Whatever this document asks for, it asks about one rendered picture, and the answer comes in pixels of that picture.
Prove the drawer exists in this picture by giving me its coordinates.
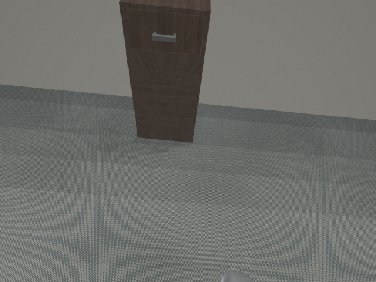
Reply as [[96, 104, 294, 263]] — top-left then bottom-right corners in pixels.
[[126, 8, 204, 55]]

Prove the handle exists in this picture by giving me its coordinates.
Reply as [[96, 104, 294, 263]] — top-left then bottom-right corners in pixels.
[[152, 31, 176, 42]]

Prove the cabinet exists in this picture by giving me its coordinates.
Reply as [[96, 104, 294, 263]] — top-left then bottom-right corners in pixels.
[[119, 0, 211, 143]]

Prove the robot right thigh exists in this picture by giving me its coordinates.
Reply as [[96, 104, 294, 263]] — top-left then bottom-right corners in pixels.
[[220, 270, 254, 282]]

